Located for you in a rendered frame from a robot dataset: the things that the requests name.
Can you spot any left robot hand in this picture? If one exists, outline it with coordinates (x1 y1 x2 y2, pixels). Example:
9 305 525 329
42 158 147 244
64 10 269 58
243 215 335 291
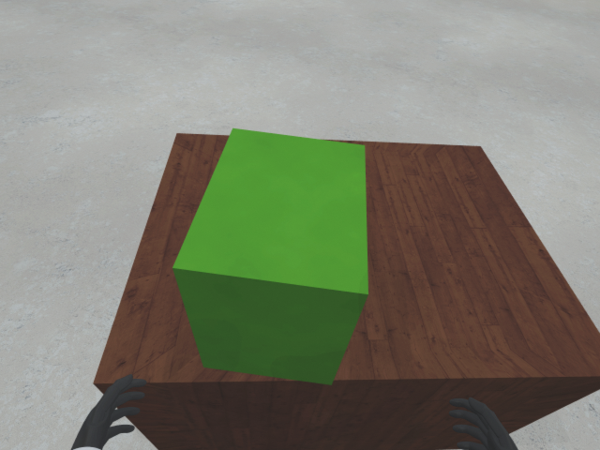
71 374 147 450

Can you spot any carton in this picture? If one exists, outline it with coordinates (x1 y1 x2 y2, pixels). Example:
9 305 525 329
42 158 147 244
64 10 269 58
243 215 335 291
172 128 368 385

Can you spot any right robot hand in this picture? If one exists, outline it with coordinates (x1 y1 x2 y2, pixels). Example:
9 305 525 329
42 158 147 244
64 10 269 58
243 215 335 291
449 397 518 450

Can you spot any pedestal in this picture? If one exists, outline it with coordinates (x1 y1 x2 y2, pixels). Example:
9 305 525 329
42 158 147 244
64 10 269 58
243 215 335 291
93 133 600 450

